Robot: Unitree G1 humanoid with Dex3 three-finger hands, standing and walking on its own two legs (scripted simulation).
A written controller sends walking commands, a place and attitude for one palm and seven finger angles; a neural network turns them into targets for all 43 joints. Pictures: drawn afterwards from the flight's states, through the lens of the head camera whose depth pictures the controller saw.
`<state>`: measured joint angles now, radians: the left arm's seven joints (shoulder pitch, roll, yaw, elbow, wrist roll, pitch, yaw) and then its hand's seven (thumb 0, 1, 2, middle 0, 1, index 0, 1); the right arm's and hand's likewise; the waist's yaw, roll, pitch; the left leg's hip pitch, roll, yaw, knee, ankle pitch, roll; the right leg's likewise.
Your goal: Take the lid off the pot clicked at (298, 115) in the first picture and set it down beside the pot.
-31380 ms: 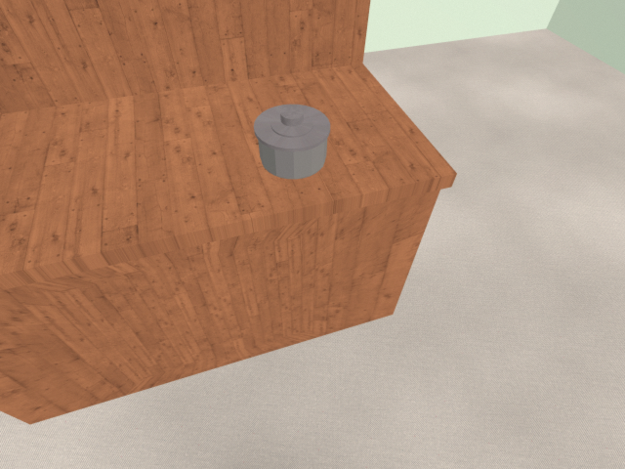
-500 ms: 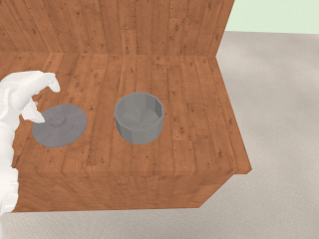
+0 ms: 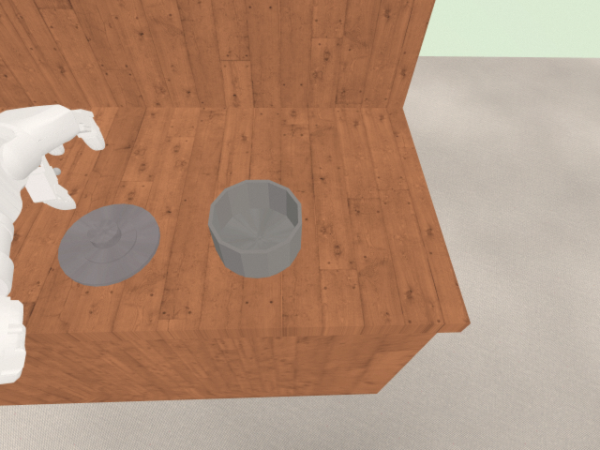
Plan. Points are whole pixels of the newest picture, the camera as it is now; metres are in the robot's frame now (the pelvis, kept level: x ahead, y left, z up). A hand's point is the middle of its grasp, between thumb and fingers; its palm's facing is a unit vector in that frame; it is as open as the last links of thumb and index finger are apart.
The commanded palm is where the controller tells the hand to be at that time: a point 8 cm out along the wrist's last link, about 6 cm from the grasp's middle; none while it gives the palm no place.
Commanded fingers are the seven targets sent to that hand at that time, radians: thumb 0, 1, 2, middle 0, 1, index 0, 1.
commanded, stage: draw the hand back to the body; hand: left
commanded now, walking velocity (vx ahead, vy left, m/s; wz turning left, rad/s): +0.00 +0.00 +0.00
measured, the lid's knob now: (104, 234) +0.44 +0.32 -0.03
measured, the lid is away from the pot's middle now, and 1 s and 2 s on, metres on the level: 0.25 0.25 0.25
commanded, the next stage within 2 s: none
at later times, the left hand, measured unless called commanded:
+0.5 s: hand (45, 206) +0.39 +0.31 +0.12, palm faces -0.33 -0.08 -0.94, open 11.0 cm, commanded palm +0.37 +0.30 +0.18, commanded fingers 0.00 -0.04 0.70 -0.37 -0.82 -0.37 -0.82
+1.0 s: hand (86, 194) +0.36 +0.23 +0.17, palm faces +0.42 -0.86 -0.30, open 10.4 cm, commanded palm +0.30 +0.27 +0.18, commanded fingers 0.00 0.34 0.78 -0.30 -0.61 -0.30 -0.61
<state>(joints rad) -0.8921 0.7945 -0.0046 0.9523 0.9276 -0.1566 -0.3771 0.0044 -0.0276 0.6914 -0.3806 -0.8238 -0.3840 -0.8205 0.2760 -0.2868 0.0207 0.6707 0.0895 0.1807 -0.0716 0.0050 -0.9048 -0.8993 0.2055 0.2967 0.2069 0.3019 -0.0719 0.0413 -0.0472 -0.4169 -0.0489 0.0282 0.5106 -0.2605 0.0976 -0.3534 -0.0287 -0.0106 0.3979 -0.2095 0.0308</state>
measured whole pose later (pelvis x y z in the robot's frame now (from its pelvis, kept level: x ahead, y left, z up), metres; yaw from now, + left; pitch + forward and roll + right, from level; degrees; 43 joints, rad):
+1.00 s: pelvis +0.01 -0.05 +0.01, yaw +0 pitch -1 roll -1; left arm -0.24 0.46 0.34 0.30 -0.04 -0.12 0.08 0.00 0.13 0.73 -0.35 -0.73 -0.35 -0.73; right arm 0.23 -0.26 0.05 0.66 0.05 -0.01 -0.07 0.01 -0.90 -0.90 0.21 0.30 0.21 0.30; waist -0.02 0.04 0.02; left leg -0.15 0.00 0.02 0.43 -0.27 0.02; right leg -0.11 0.02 -0.02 0.35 -0.24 -0.01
